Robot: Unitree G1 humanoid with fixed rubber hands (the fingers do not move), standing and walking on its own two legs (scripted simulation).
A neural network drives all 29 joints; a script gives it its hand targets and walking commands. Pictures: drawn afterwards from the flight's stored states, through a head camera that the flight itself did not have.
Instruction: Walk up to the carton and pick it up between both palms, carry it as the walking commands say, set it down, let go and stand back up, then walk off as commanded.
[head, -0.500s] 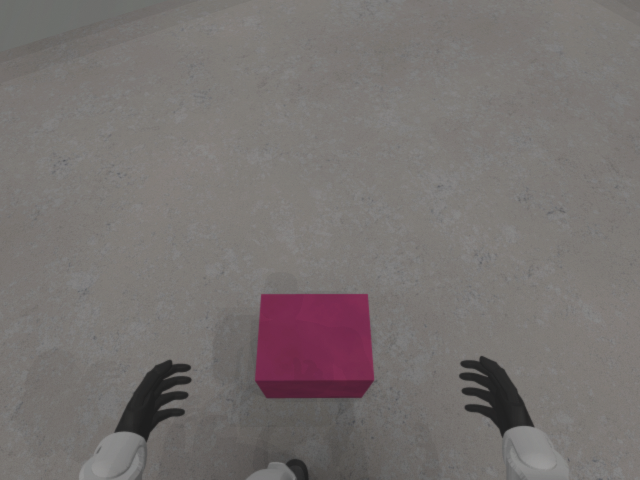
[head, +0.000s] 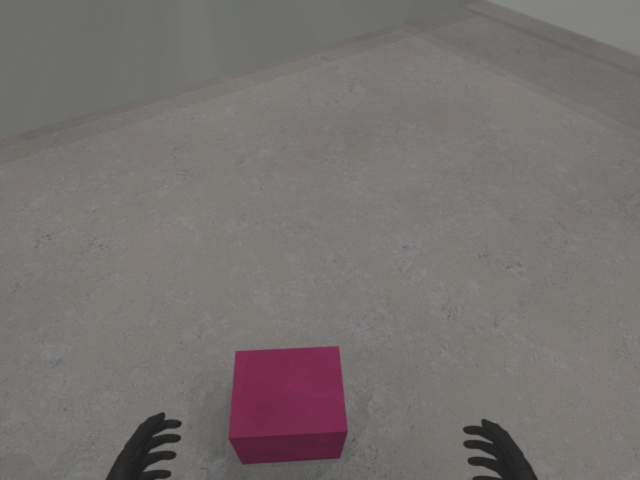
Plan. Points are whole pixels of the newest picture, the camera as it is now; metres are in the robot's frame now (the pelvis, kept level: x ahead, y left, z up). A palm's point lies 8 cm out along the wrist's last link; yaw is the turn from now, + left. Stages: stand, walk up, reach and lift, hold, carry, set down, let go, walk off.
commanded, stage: let go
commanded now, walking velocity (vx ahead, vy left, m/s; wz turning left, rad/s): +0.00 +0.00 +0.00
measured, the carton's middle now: (289, 406) +0.43 +0.07 -0.64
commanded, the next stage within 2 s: stand in 0.06 s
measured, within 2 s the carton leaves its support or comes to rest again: neither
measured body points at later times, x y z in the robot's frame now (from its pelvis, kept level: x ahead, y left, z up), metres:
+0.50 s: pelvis +0.04 +0.00 -0.01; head +0.00 +0.00 +0.44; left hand +0.12 +0.26 -0.12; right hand +0.10 -0.25 -0.14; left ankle +0.03 +0.11 -0.74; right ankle -0.05 -0.09 -0.74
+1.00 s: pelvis +0.03 +0.00 +0.00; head +0.00 +0.00 +0.45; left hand +0.00 +0.23 -0.15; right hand +0.03 -0.24 -0.16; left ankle +0.02 +0.11 -0.74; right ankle -0.05 -0.09 -0.74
